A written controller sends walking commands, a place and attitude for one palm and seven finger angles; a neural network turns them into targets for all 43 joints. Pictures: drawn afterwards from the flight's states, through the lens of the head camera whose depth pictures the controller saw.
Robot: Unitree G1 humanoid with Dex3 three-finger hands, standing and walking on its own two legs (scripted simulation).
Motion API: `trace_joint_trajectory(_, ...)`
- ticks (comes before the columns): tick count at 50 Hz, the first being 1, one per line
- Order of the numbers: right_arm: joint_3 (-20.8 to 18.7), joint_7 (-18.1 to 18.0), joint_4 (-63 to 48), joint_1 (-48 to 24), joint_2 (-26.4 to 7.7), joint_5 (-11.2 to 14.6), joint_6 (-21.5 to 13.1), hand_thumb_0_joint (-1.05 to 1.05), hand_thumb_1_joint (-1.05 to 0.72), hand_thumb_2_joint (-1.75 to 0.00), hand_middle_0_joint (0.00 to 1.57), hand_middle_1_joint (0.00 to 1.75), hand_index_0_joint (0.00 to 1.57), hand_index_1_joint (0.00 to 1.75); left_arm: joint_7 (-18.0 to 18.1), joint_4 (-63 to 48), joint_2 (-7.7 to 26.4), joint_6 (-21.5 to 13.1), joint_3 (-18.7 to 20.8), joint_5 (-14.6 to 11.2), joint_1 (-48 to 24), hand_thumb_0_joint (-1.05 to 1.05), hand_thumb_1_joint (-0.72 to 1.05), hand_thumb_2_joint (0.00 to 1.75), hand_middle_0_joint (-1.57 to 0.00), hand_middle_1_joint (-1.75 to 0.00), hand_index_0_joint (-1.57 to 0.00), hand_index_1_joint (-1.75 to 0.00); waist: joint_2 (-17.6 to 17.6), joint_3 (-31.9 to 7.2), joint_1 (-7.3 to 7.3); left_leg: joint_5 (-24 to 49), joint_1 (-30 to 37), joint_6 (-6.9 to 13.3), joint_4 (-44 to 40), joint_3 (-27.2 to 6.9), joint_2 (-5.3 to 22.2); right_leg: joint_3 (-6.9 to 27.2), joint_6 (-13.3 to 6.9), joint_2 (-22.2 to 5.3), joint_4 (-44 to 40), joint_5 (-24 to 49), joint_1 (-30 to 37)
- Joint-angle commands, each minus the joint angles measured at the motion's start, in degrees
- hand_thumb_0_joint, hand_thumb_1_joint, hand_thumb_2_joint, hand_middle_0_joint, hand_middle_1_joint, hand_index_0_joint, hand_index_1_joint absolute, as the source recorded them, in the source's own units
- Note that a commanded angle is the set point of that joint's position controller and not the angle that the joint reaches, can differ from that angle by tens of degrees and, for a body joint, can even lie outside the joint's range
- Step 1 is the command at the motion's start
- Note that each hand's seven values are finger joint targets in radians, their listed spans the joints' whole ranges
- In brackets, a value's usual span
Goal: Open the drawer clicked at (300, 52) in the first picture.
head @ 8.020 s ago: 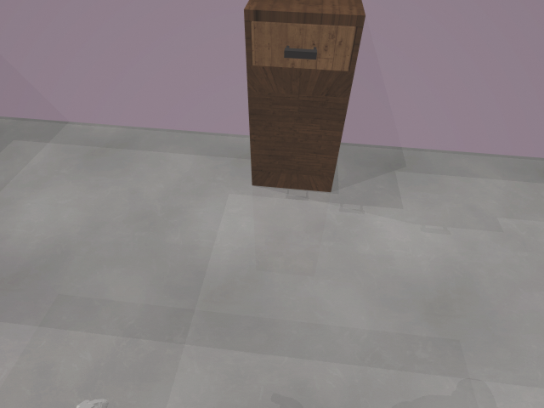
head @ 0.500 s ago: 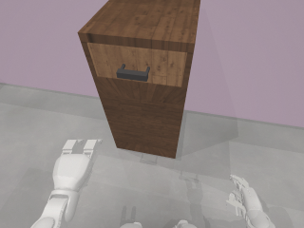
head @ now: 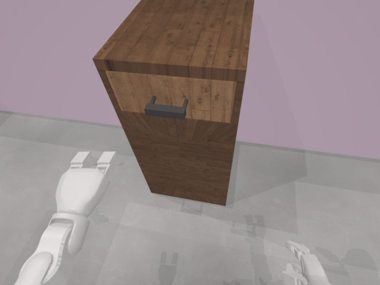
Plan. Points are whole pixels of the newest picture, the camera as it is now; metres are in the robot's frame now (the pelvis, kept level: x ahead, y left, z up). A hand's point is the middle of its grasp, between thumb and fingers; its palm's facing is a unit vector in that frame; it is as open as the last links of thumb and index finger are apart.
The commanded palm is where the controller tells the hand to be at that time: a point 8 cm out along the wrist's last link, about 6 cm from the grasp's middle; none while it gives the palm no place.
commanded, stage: raise the hand with hooked fingers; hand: left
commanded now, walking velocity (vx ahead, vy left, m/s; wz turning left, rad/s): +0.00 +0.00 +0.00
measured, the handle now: (167, 105) +0.59 +0.15 +0.00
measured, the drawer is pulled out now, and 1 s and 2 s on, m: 0.00 0.00 0.00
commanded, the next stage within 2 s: move the hooked fingers above the handle in 0.82 s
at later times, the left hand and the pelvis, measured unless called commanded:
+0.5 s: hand (87, 154) +0.32 +0.25 +0.11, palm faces +0.03 -0.04 -1.00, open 13.8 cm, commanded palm +0.29 +0.25 +0.16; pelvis +0.01 +0.00 +0.01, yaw +1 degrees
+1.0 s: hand (83, 168) +0.29 +0.24 +0.10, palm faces +0.03 -0.05 -1.00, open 13.9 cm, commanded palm +0.28 +0.24 +0.16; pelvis -0.01 +0.00 +0.02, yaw +1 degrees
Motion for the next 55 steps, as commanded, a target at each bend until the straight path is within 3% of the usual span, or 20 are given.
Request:
trace_joint_trajectory(1,-1.7,-0.7,-8.7,-6.8,-5.3,0.5,-2.4,0.0,-0.9,-0.9,0.2,0.3,0.2,0.3,-0.2,-12.6,10.2,0.2,6.2,-1.5,-11.4,0.0,-0.38,0.35,-0.29,-1.12,-0.29,-1.12,-2.3,-15.8,0.03,26.4,5.1,-2.0,-4.5,-2.4,2.1,4.0,-1.0,-2.6,-4.7,21.0,15.0)
trace_joint_trajectory(7,-1.3,-0.7,-8.2,-6.6,-5.4,0.8,-1.6,0.0,-0.9,-0.9,0.2,0.3,0.2,0.3,-3.6,-13.1,13.6,0.4,8.1,-2.3,-15.1,0.0,-0.5,0.3,-0.3,-1.2,-0.3,-1.2,-1.8,-16.4,0.89,31.8,7.7,-2.3,-6.1,-2.1,2.3,3.7,-0.8,-2.8,-5.9,25.5,18.6)
trace_joint_trajectory(16,-1.0,-0.8,-7.4,-6.3,-5.5,1.4,0.0,0.0,-0.9,-0.9,0.2,0.3,0.2,0.3,-8.8,-10.0,15.8,0.9,8.3,-4.3,-23.7,0.0,-0.5,0.3,-0.3,-1.2,-0.3,-1.2,-2.1,-15.0,0.21,32.7,9.1,-2.2,-8.6,-1.4,2.3,2.3,-0.5,-3.0,-8.5,27.0,21.4)
trace_joint_trajectory(19,-0.9,-1.0,-7.6,-6.8,-5.8,1.4,0.3,0.0,-0.9,-0.9,0.2,0.3,0.2,0.3,-10.7,-10.3,17.5,0.5,9.0,-4.8,-26.9,0.0,-0.5,0.3,-0.3,-1.2,-0.3,-1.2,-0.6,-15.8,0.41,32.3,9.9,-1.9,-9.2,-1.3,2.2,2.4,-0.6,-3.0,-9.5,26.8,22.7)
trace_joint_trajectory(21,-0.8,-1.0,-7.1,-6.2,-5.8,1.5,0.6,0.0,-0.9,-0.9,0.2,0.3,0.2,0.3,-11.9,-9.2,17.9,0.2,8.9,-5.1,-28.7,0.0,-0.5,0.3,-0.3,-1.2,-0.3,-1.2,-1.9,-15.4,0.17,32.4,9.7,-2.0,-9.8,-1.3,2.2,1.7,-0.4,-3.1,-9.8,26.6,23.0)
trace_joint_trajectory(25,-1.1,-0.3,-7.5,-5.5,-6.0,1.7,0.5,0.0,-0.9,-0.9,0.2,0.3,0.2,0.3,-14.0,-7.9,16.7,-1.6,8.7,-6.2,-24.3,0.0,-0.5,0.3,-0.3,-1.2,-0.3,-1.2,-2.0,-14.6,0.91,33.9,9.3,-2.3,-10.4,-1.2,2.3,1.2,-0.4,-3.2,-10.2,26.9,23.4)
trace_joint_trajectory(30,-1.2,-0.2,-7.9,-5.2,-6.2,1.5,0.7,0.0,-0.9,-0.9,0.2,0.3,0.2,0.3,-13.7,-8.4,16.9,-3.9,9.7,-6.5,-24.8,0.0,-0.5,0.3,-0.3,-1.2,-0.3,-1.2,-3.7,-13.0,0.92,27.8,7.1,-1.9,-11.4,-0.8,2.3,1.1,-0.4,-3.3,-11.1,22.5,22.3)
trace_joint_trajectory(34,-1.7,-0.4,-7.8,-5.2,-6.3,1.3,0.2,0.0,-0.9,-0.9,0.2,0.3,0.2,0.3,-10.6,-11.9,19.5,-6.1,12.1,-5.6,-28.0,0.0,-0.5,0.3,-0.3,-1.2,-0.3,-1.2,0.3,-15.9,1.18,27.0,8.5,-2.4,-11.3,-1.4,2.2,1.5,-0.8,-3.0,-11.1,20.0,22.2)
trace_joint_trajectory(35,-1.7,-0.4,-7.6,-4.8,-5.9,1.3,0.1,0.0,-0.9,-0.9,0.2,0.3,0.2,0.3,-9.8,-11.2,19.2,-6.3,12.0,-5.4,-28.0,0.0,-0.5,0.3,-0.3,-1.2,-0.3,-1.2,-0.3,-15.9,1.25,27.2,8.7,-2.4,-11.3,-1.4,2.3,1.1,-0.8,-3.2,-11.0,19.9,21.9)
trace_joint_trajectory(40,-1.8,-0.4,-6.8,-5.1,-5.8,2.0,0.2,0.0,-0.9,-0.9,0.2,0.3,0.2,0.3,-8.3,-7.4,17.5,-5.0,10.4,-5.4,-27.9,0.0,-0.5,0.3,-0.3,-1.2,-0.3,-1.2,-0.8,-13.0,0.64,23.3,7.7,-2.4,-12.1,-1.0,2.3,0.7,-0.8,-3.1,-12.0,15.9,19.9)
trace_joint_trajectory(46,-1.8,-0.5,-6.9,-5.4,-6.1,1.9,0.3,0.0,-0.9,-0.9,0.2,0.3,0.2,0.3,-9.9,-7.5,17.0,-4.1,8.9,-5.2,-27.4,0.0,-0.5,0.3,-0.3,-1.2,-0.3,-1.2,-0.7,-12.8,0.6,23.0,8.1,-2.5,-12.9,-1.1,2.6,0.3,-0.9,-2.9,-12.4,14.8,20.5)
trace_joint_trajectory(49,-1.6,-0.8,-6.6,-5.0,-6.2,2.2,0.2,0.0,-0.9,-0.9,0.2,0.3,0.2,0.3,-10.6,-4.7,14.5,-4.4,5.8,-5.3,-33.3,0.0,-0.5,0.3,-0.3,-1.2,-0.3,-1.2,-2.6,-9.7,-1.21,19.1,7.3,-2.3,-13.1,-1.3,2.7,-0.4,-0.6,-2.7,-13.3,10.9,17.0)
trace_joint_trajectory(51,-1.6,-1.2,-6.0,-4.0,-6.0,2.2,-0.1,0.0,-0.9,-0.9,0.2,0.3,0.2,0.3,-10.3,-1.6,14.6,-4.8,4.9,-4.5,-37.0,0.0,-0.5,0.3,-0.3,-1.2,-0.3,-1.2,-2.9,-9.2,-1.54,16.5,6.9,-1.9,-12.9,-1.1,2.5,-0.5,-0.6,-2.7,-13.6,8.7,15.7)
trace_joint_trajectory(53,-1.5,-1.5,-5.8,-3.3,-5.9,2.3,-0.2,0.0,-0.9,-0.9,0.2,0.3,0.2,0.3,-9.9,1.0,13.9,-5.2,3.3,-3.4,-42.2,0.0,-0.5,0.3,-0.3,-1.2,-0.3,-1.2,-2.2,-10.2,-1.75,14.5,6.5,-2.0,-12.8,-1.2,2.3,-0.7,-0.6,-2.7,-13.5,6.5,14.8)
trace_joint_trajectory(55,-1.6,-1.8,-5.3,-2.5,-5.9,2.4,-0.5,0.0,-0.9,-0.9,0.2,0.3,0.2,0.3,-9.2,4.2,15.4,-5.5,3.8,-2.4,-47.0,0.0,-0.5,0.3,-0.3,-1.2,-0.3,-1.2,-1.7,-11.5,-2.06,13.3,6.2,-1.8,-12.5,-1.0,2.2,-0.5,-0.6,-2.7,-13.2,5.4,14.5)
